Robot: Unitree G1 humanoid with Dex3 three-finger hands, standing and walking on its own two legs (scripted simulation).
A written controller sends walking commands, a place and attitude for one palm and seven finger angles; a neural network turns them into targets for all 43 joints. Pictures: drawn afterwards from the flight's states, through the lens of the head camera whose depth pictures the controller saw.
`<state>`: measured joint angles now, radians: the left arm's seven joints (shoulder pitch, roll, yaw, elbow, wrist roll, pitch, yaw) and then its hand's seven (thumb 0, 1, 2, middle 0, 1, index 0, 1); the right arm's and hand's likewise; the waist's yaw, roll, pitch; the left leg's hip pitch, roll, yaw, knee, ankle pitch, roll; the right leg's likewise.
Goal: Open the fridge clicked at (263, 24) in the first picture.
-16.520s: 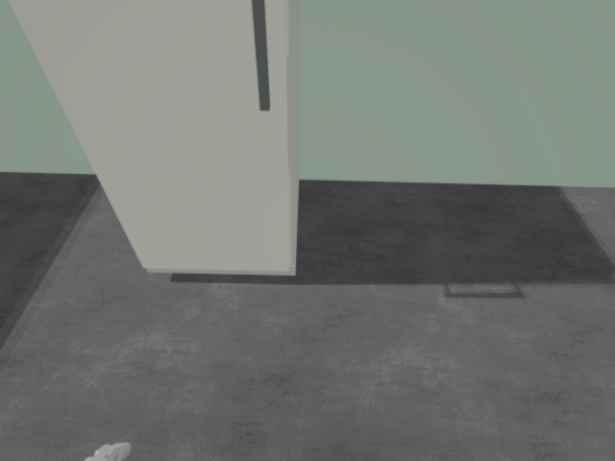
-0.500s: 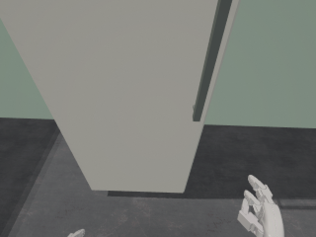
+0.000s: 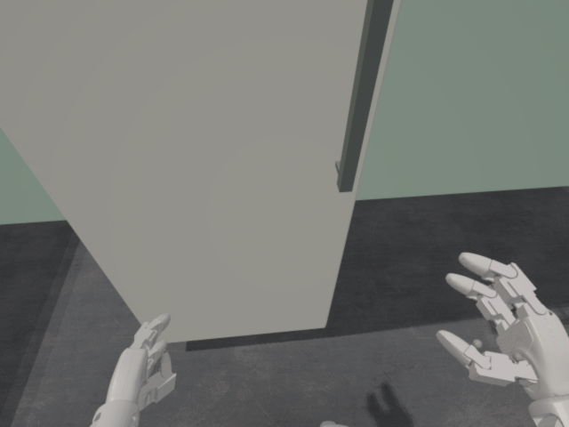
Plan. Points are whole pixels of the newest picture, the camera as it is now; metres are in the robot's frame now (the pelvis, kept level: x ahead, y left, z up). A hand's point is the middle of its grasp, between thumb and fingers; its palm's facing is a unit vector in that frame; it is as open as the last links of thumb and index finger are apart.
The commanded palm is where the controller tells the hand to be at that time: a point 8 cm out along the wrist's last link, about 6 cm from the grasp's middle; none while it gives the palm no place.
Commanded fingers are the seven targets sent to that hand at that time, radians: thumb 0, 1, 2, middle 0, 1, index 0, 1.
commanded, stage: raise the hand to about handle height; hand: right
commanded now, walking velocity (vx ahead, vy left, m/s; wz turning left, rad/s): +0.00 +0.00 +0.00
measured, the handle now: (359, 79) +0.50 -0.09 +0.25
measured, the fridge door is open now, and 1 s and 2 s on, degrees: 0 0 0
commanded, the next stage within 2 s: move the hooked fingers beside the handle in 1.42 s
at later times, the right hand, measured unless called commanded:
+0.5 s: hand (552, 258) +0.26 -0.27 +0.18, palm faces -0.02 +0.99 -0.14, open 13.1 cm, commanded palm +0.24 -0.32 +0.19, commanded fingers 0.00 0.50 -0.30 0.30 1.20 0.30 1.20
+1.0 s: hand out of the picture +0.29 -0.32 +0.26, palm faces +0.05 +0.99 -0.14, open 14.0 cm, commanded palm +0.24 -0.35 +0.26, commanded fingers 0.00 0.50 -0.30 0.30 1.20 0.30 1.20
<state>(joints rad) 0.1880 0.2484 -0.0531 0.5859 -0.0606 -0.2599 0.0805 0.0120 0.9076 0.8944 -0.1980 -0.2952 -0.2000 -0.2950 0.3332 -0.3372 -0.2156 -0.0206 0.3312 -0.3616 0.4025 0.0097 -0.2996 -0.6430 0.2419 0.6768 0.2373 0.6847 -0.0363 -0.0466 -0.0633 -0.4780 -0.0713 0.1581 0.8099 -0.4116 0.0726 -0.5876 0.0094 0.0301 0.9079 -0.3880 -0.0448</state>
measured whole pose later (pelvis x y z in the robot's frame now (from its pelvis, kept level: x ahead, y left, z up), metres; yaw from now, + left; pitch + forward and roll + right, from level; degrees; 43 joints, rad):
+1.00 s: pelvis +0.00 -0.03 +0.04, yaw +0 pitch -3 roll +1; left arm 0.21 0.27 -0.11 0.61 -0.11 -0.20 0.09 0.01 0.90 0.89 -0.20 -0.30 -0.20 -0.30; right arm -0.24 -0.61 -0.48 0.18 0.33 0.29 0.48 -0.01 0.50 -0.30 0.31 1.19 0.30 1.20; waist -0.05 -0.06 -0.02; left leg -0.17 -0.01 0.10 0.48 -0.25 0.03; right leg -0.24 0.08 -0.02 0.50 -0.20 -0.09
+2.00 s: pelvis +0.03 -0.01 +0.04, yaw +2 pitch -2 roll +1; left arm 0.20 0.26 -0.09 0.59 -0.11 -0.17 0.08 0.01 0.91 0.89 -0.20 -0.30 -0.20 -0.29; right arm -0.25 -0.51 -0.43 0.14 0.32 0.29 0.40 -0.01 0.50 -0.30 0.31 1.20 0.31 1.20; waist -0.02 -0.06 -0.04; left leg -0.16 -0.05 0.08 0.48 -0.29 0.06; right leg -0.23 0.05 -0.03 0.52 -0.26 -0.06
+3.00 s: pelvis +0.04 +0.00 +0.04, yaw +3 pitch -1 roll +0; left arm 0.23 0.26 -0.07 0.63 -0.10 -0.07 0.08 0.01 0.91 0.89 -0.20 -0.30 -0.20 -0.29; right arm -0.53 -0.36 -0.24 0.37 0.24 0.25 0.19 -0.01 0.50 -0.30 0.31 1.20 0.30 1.20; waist 0.02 -0.04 -0.03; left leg -0.16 -0.05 0.06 0.44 -0.27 0.07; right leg -0.21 0.04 -0.04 0.45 -0.23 -0.05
